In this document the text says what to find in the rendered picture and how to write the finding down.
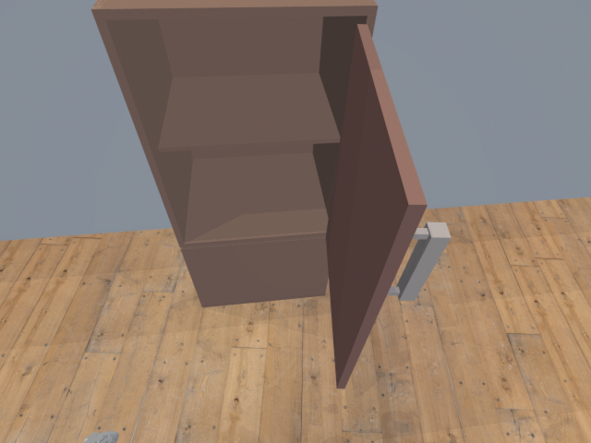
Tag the cupboard door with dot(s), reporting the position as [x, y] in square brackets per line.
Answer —
[377, 204]

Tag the handle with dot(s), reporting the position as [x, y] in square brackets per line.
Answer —
[432, 240]

